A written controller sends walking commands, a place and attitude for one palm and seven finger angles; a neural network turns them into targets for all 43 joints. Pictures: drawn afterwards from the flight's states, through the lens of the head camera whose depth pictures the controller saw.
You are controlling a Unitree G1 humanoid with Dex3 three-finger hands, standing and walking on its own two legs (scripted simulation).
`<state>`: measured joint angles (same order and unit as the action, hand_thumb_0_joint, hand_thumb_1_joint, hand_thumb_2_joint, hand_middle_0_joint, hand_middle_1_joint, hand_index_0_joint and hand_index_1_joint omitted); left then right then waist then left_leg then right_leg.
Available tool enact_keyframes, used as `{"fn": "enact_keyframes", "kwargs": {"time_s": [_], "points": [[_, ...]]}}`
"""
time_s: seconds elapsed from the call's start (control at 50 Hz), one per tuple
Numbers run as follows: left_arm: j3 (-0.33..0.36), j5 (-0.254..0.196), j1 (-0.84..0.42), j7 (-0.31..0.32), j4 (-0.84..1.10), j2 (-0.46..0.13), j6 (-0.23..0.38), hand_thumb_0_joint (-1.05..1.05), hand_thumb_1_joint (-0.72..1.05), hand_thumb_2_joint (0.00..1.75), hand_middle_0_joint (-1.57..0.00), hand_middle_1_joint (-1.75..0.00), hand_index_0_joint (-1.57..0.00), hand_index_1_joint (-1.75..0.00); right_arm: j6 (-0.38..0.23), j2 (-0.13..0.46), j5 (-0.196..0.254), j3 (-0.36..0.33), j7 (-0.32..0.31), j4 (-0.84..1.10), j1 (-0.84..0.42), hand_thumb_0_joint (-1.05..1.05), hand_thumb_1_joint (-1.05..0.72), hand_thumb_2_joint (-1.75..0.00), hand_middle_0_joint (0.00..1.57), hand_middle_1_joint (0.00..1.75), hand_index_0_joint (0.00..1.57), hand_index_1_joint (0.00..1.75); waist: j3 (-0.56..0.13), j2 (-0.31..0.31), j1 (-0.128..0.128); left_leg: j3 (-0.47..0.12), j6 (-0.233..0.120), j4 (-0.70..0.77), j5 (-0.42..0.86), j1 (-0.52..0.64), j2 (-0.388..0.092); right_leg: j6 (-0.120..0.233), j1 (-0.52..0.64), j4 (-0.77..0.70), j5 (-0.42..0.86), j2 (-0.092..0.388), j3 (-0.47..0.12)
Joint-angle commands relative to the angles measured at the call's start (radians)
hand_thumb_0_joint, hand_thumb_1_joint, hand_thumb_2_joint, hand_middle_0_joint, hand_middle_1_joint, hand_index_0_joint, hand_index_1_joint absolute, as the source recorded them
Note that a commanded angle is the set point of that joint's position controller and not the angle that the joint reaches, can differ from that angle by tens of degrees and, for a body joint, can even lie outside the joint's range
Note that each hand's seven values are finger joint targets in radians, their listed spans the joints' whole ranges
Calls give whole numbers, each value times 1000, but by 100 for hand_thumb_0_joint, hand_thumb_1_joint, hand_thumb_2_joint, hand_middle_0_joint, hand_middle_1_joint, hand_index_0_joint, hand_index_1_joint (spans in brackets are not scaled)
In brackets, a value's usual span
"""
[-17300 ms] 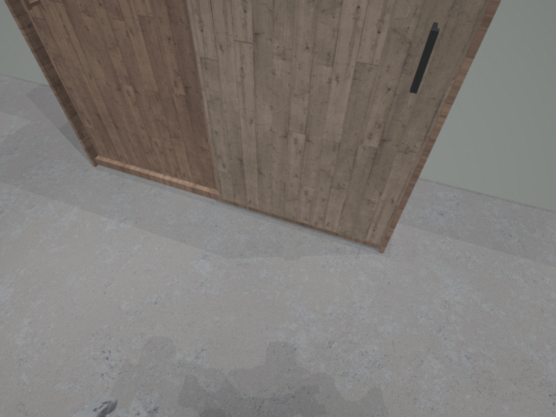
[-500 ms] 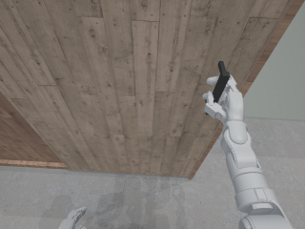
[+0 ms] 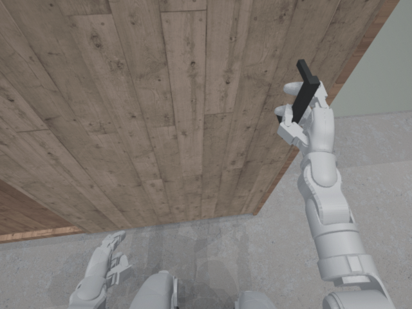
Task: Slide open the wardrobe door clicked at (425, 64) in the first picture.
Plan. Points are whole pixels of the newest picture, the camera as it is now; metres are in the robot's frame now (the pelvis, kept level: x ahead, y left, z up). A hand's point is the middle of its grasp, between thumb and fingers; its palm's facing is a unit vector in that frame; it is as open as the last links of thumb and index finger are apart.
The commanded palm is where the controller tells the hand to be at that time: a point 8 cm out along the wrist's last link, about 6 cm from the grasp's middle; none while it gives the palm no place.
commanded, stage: step sideways, sliding the door along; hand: right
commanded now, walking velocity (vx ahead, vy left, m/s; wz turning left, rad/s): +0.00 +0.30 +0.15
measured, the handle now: (293, 102) +0.45 -0.18 +0.11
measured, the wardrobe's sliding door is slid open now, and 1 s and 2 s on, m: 0.00 0.16 0.37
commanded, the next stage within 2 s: none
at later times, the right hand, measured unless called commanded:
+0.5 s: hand (258, 121) +0.41 -0.10 +0.11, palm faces +0.46 +0.89 -0.03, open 6.1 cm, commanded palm +0.36 -0.05 +0.11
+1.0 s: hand (195, 130) +0.39 +0.01 +0.11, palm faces +0.30 +0.96 +0.00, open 5.8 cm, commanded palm +0.35 +0.04 +0.10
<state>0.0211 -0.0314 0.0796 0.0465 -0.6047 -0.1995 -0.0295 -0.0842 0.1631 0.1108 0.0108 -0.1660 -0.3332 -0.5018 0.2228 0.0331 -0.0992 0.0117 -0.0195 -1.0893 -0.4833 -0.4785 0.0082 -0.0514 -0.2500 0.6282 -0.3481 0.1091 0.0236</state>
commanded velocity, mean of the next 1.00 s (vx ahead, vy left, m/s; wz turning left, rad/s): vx -0.23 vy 0.14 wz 0.18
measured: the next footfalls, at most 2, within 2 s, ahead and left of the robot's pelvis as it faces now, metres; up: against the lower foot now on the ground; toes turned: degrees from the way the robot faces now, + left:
left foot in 0.18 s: +0.13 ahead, +0.23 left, +0.00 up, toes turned +4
right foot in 0.34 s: +0.13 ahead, +0.00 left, +0.00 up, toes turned -6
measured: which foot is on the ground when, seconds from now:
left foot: up 0.00-0.16, down 0.18-0.36, up 0.38-0.64, down 0.66-0.82, up 0.84-1.00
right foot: down 0.00-0.18, up 0.20-0.32, down 0.34-1.00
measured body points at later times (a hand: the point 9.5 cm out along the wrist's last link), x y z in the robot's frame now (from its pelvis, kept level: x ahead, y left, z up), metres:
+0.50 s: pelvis +0.08 +0.11 +0.01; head +0.18 +0.10 +0.45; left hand +0.29 +0.32 -0.10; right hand +0.38 -0.15 +0.11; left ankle +0.07 +0.24 -0.64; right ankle +0.04 -0.03 -0.72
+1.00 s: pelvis +0.10 +0.16 +0.02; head +0.20 +0.14 +0.45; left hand +0.31 +0.36 -0.07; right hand +0.37 -0.04 +0.11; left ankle +0.08 +0.31 -0.53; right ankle +0.09 +0.00 -0.72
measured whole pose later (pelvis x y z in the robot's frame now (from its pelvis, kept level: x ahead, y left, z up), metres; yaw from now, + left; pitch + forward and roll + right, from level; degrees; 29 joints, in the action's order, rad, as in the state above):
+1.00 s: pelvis +0.10 +0.16 +0.02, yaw +2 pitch -3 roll +4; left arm 0.01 -0.02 0.11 0.02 -0.52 -0.18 0.11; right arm -0.10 0.09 0.04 0.05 -0.27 0.30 0.12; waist 0.26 0.05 -0.11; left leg 0.02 0.02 -1.64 -0.63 -0.66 0.01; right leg -0.05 -0.17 0.52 -0.29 0.20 0.07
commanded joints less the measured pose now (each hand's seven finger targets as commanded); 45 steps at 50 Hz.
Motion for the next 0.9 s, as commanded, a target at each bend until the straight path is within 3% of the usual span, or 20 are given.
{"fn": "enact_keyframes", "kwargs": {"time_s": [0.0, 0.12, 0.14, 0.18, 0.2, 0.24, 0.28, 0.3, 0.32, 0.34, 0.38, 0.42, 0.52, 0.62, 0.68, 0.74, 0.78, 0.8, 0.82, 0.88], "points": [[40, -5, -23, -4, 153, -132, 50, 0, 90, 90, -20, -30, -20, -30, -97, -166, -46, 259, 108, 416, -444, 0, -90, -90, 45, 140, 45, 140, -469, 173, 149, 29, 16, 134, 60, -32, -60, 210, 394, -132, 727, 285, -104], [35, -12, -15, -15, 175, -124, 83, 0, 90, 90, -20, -30, -20, -30, -108, -87, -55, 191, 97, 479, -303, 0, -90, -90, 45, 140, 45, 140, -446, 229, 138, 124, 23, 567, 361, 264, -9, 89, 351, 80, 780, 193, 36], [33, -18, -7, -15, 169, -112, 91, 0, 90, 90, -20, -30, -20, -30, -114, -63, -70, 177, 93, 505, -288, 0, -90, -90, 45, 140, 45, 140, -466, 135, 134, 111, 21, 679, 622, 382, -28, 96, 288, 186, 676, 120, 57], [33, -8, -4, 3, 140, -83, 103, 0, 90, 90, -20, -30, -20, -30, -97, 10, -99, 124, 73, 447, -153, 0, -90, -90, 45, 140, 45, 140, -494, -203, 144, -173, -107, 573, 1381, 615, -280, 6, -95, 376, -49, -53, 61], [33, -16, -14, 13, 151, -75, 112, 0, 90, 90, -20, -30, -20, -30, -91, 11, -90, 119, 69, 483, -107, 0, -90, -90, 45, 140, 45, 140, -492, -373, 107, -240, -142, 558, 1446, 617, -320, 17, -171, 458, -262, -71, -3], [21, -9, -30, 22, 138, -63, 141, 0, 90, 90, -20, -30, -20, -30, -99, -53, -77, 154, 58, 601, -118, 0, -90, -90, 45, 140, 45, 140, -480, -329, 120, -212, -151, 534, 1373, 593, -340, 42, -178, 336, -279, -59, -53], [21, -8, -47, 30, 116, -68, 163, 0, 90, 90, -20, -30, -20, -30, -112, -83, -72, 183, 43, 686, -130, 0, -90, -90, 45, 140, 45, 140, -511, -174, 148, -121, -96, 409, 1286, 560, -276, 48, -18, -90, 26, -37, 5], [36, -9, -38, 30, 127, -83, 162, 0, 90, 90, -20, -30, -20, -30, -121, -100, -63, 200, 41, 711, -87, 0, -90, -90, 45, 140, 45, 140, -562, -95, 148, -39, -18, 319, 1016, 404, -206, 80, 214, -222, 506, 48, -16], [68, -6, -47, 17, 159, -131, 161, 0, 90, 90, -20, -30, -20, -30, -123, -127, -51, 226, 49, 767, -56, 0, -90, -90, 45, 140, 45, 140, -607, 91, 114, 23, 48, 181, 425, 141, -100, 193, 445, -166, 1025, 285, -225], [76, -16, -23, -11, 164, -133, 163, 0, 90, 90, -20, -30, -20, -30, -127, -155, -54, 258, 60, 767, -74, 0, -90, -90, 45, 140, 45, 140, -651, 108, 113, -21, 37, -24, -42, 38, -65, 271, 513, -172, 1156, 384, -243], [66, -8, -17, -9, 185, -106, 185, 0, 90, 90, -20, -30, -20, -30, -131, -197, -49, 294, 55, 825, -40, 0, -90, -90, 45, 140, 45, 140, -530, 244, 148, -25, 31, -135, -128, -142, -56, 302, 557, -130, 1176, 345, -182], [59, -15, 8, -10, 170, -111, 208, 0, 90, 90, -20, -30, -20, -30, -118, -174, -52, 296, 43, 850, -19, 0, -90, -90, 45, 140, 45, 140, -492, 198, 152, 1, 24, -139, -63, -204, -61, 256, 614, -103, 1089, 286, -76], [34, -11, -6, -4, 204, -107, 244, 0, 90, 90, -20, -30, -20, -30, -84, -172, -58, 331, 37, 922, 89, 0, -90, -90, 45, 140, 45, 140, -429, 251, 144, 84, 24, 164, 99, -7, -70, 164, 512, -99, 1029, 247, 83], [13, -15, 2, -17, 198, -86, 256, 0, 90, 90, -20, -30, -20, -30, -112, -116, -101, 298, 45, 947, 157, 0, -90, -90, 45, 140, 45, 140, -418, 73, 132, 146, 47, 654, 747, 317, -65, 85, 341, 199, 814, 149, 115], [42, -7, -8, 0, 201, -83, 228, 0, 90, 90, -20, -30, -20, -30, -106, -44, -99, 208, 21, 897, 351, 0, -90, -90, 45, 140, 45, 140, -474, -398, 83, -329, -182, 542, 1679, 542, -375, 21, -101, 497, -298, -95, 7], [2, -2, -29, -10, 174, -50, 207, 0, 90, 90, -20, -30, -20, -30, -141, -84, -91, 228, 8, 1049, 330, 0, -90, -90, 45, 140, 45, 140, -456, -297, 130, -189, -153, 486, 1464, 552, -358, 33, -94, 125, -226, -46, -41], [27, 0, -49, -11, 166, -66, 185, 0, 90, 90, -20, -30, -20, -30, -168, -38, -92, 217, 8, 1100, 317, 0, -90, -90, 45, 140, 45, 140, -552, -132, 141, -30, -45, 310, 1128, 401, -237, 51, 259, -241, 400, 35, 25], [52, 5, -48, -24, 211, -116, 179, 0, 90, 90, -20, -30, -20, -30, -175, -77, -79, 254, 20, 1124, 355, 0, -90, -90, 45, 140, 45, 140, -553, 111, 111, 46, 37, 116, 472, 130, -106, 178, 431, -237, 1018, 302, -237], [59, 7, -45, -39, 221, -127, 181, 0, 90, 90, -20, -30, -20, -30, -184, -124, -89, 299, 33, 1053, 368, 0, -90, -90, 45, 140, 45, 140, -575, 133, 111, -24, 38, -167, -107, -3, -57, 286, 474, -236, 1284, 446, -278], [65, 18, -16, -25, 228, -130, 189, 0, 90, 90, -20, -30, -20, -30, -175, -126, -93, 294, 17, 1057, 302, 0, -90, -90, 45, 140, 45, 140, -452, 135, 165, -78, 33, -517, -211, -304, -41, 336, 528, -162, 1170, 448, -227]]}}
